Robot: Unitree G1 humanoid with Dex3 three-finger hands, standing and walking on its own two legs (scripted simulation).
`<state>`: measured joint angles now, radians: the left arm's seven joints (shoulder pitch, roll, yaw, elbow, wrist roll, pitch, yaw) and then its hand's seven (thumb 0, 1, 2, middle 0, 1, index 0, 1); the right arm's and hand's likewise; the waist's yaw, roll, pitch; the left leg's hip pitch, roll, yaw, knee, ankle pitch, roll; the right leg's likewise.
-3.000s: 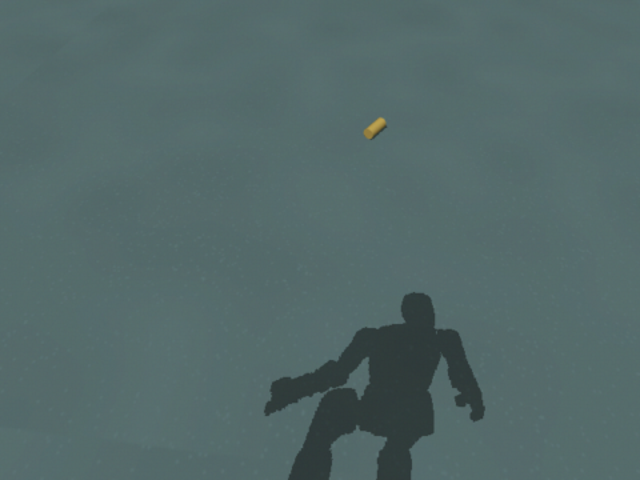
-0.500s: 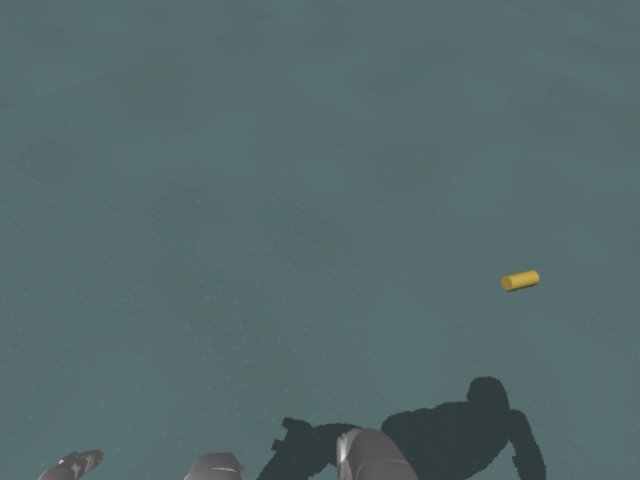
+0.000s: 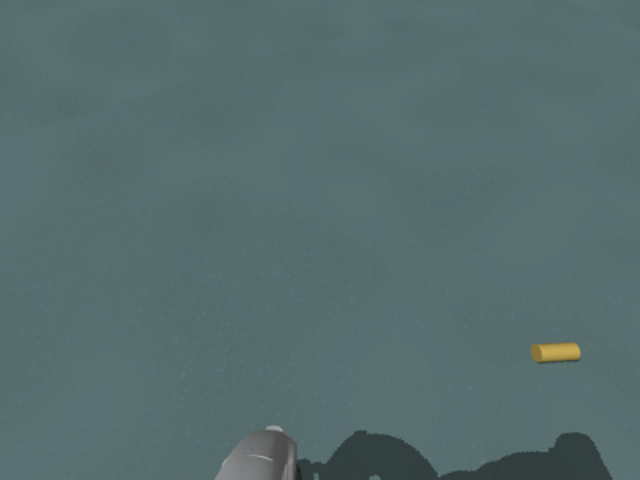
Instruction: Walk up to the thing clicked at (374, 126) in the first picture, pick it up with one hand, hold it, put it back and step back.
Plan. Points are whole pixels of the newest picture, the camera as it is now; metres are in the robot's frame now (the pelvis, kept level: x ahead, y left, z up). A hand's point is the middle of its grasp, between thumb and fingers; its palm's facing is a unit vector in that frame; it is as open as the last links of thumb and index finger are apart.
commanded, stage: walk up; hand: left
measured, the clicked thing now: (555, 352) +0.65 -0.73 -0.73
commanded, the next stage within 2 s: none
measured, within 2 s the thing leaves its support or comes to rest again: neither
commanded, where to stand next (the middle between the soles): +0.34 -1.01 m, yaw +9 degrees
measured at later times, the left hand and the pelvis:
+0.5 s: hand (283, 454) +0.16 +0.07 -0.16, palm faces -0.01 -0.93 -0.37, open 7.4 cm; pelvis +0.07 -0.24 -0.03, yaw +3 degrees
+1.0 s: hand (435, 458) +0.19 -0.15 -0.17, palm faces +0.00 -0.96 -0.27, open 7.4 cm; pelvis +0.14 -0.41 -0.01, yaw +5 degrees
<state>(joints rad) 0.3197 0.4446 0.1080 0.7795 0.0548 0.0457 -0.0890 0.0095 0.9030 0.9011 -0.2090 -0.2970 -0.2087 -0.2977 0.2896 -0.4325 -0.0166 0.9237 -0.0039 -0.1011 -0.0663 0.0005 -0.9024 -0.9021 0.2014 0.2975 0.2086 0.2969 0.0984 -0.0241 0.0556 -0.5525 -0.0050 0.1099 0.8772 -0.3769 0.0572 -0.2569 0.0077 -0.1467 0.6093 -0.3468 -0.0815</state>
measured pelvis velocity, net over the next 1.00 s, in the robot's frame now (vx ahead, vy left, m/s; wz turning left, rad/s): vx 0.14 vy -0.41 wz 0.09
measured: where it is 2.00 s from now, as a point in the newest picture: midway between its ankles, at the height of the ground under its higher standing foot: outside the picture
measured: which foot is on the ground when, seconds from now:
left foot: up 0.00-0.06, down 0.08-0.50, up 0.52-0.80, down 0.82-1.00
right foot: down 0.00-0.10, up 0.12-0.46, down 0.48-0.84, up 0.86-1.00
